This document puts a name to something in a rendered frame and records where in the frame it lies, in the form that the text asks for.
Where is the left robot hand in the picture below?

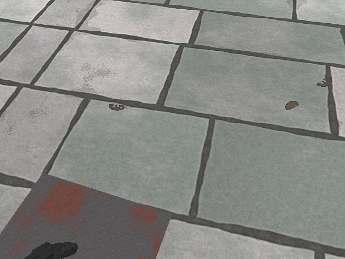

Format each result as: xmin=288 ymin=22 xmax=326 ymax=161
xmin=24 ymin=242 xmax=78 ymax=259

